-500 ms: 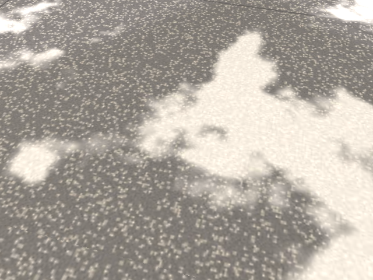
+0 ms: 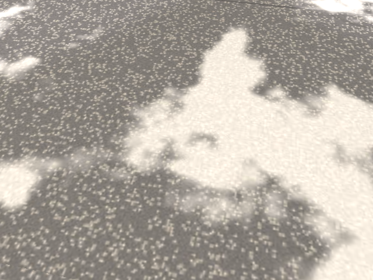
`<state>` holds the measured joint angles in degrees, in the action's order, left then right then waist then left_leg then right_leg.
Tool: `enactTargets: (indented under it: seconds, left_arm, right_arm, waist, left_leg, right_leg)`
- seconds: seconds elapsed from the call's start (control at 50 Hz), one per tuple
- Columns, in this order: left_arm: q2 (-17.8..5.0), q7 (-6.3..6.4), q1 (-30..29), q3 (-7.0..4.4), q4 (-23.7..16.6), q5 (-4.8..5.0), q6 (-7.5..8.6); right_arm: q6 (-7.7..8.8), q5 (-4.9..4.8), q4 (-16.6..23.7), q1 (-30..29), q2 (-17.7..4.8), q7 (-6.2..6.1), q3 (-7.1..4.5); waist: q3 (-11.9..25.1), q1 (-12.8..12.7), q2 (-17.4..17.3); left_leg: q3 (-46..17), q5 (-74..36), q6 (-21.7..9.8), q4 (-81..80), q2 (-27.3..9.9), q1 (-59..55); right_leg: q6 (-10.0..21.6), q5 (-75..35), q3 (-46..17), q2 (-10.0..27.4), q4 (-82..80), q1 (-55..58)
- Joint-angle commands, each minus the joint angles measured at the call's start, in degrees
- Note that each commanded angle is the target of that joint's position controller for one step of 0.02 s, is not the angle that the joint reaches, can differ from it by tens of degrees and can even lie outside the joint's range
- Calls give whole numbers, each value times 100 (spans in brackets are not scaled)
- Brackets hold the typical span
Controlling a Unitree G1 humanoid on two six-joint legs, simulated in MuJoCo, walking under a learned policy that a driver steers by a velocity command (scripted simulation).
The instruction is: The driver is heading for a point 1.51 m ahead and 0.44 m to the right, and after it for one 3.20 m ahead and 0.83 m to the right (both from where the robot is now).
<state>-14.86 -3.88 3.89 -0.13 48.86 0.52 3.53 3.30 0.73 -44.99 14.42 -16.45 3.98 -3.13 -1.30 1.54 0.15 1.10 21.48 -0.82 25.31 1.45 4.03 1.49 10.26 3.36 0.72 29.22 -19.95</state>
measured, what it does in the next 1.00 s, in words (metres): stands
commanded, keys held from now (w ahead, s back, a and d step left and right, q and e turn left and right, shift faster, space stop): no key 0.94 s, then w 0.06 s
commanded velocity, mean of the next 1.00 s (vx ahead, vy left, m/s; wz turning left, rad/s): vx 0.01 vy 0.00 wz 0.00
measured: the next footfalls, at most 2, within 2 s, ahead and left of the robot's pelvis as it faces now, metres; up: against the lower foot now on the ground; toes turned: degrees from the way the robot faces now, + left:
left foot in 1.66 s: +0.44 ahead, +0.11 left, +0.00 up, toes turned +3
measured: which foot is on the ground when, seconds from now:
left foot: down 0.00-1.00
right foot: down 0.00-1.00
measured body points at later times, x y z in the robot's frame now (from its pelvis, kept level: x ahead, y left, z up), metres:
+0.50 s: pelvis +0.00 -0.01 +0.00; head +0.02 -0.01 +0.45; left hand +0.17 +0.26 -0.11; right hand +0.08 -0.29 -0.12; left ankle -0.10 +0.10 -0.73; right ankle +0.06 -0.11 -0.73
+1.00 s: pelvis +0.00 -0.01 +0.00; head +0.01 -0.01 +0.45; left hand +0.14 +0.26 -0.12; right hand +0.05 -0.29 -0.13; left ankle -0.10 +0.10 -0.73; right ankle +0.05 -0.11 -0.73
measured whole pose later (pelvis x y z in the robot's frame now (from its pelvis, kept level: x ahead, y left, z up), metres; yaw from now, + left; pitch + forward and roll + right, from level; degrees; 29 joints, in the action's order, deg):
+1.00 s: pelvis +0.00 -0.01 +0.00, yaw -1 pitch -1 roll -1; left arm -16.9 -2.7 0.3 -3.4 61.3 -1.0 3.4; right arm 2.3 2.0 -53.0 15.0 -17.3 4.0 -2.6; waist -3.0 -0.3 -0.3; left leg 1.2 22.9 -1.0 25.7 -1.2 1.7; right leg 3.3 10.5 3.5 -2.1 27.5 -16.8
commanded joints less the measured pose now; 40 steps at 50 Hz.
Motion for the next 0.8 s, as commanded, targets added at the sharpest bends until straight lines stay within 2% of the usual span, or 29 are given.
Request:
enactTargets:
  seconds: [0.02, 0.06, 0.14, 0.5, 0.8]
  left_arm:
    - [-867, -78, -169, -218, -268, -45, -11]
    - [-845, -31, -286, -229, -271, -51, 40]
    - [-837, -5, -442, -241, -171, -26, 80]
    - [-987, 78, -832, -386, 427, -30, 98]
    - [-965, 102, -871, -405, 829, -50, 75]
  right_arm:
    - [-19, -30, 160, 590, -787, -54, -188]
    - [9, -29, 173, 406, -731, -60, -184]
    - [6, -29, 181, 293, -763, -56, -196]
    - [-57, -9, -52, 202, -858, -10, -161]
    - [-61, 14, -369, 133, -863, 32, -111]
  waist:
    - [571, -3, 114]
    - [619, -84, 47]
    - [662, -90, 92]
    - [255, -148, -1]
    - [181, -185, -67]
  left_leg:
    - [-133, -1510, -1, -270, -287, 811]
    - [-179, -1493, -65, -313, -301, 940]
    - [-189, -1860, 18, -208, -349, 784]
    - [-203, -808, -80, -473, -459, 918]
    - [-215, -747, -140, -588, -523, 941]
  right_leg:
    - [436, -2307, -679, 534, 67, 1386]
    - [420, -2169, -580, 460, 132, 1542]
    - [403, -2524, -566, 415, 245, 1550]
    - [325, -1248, -580, 255, -249, 1510]
    - [301, -1093, -549, 173, -488, 1592]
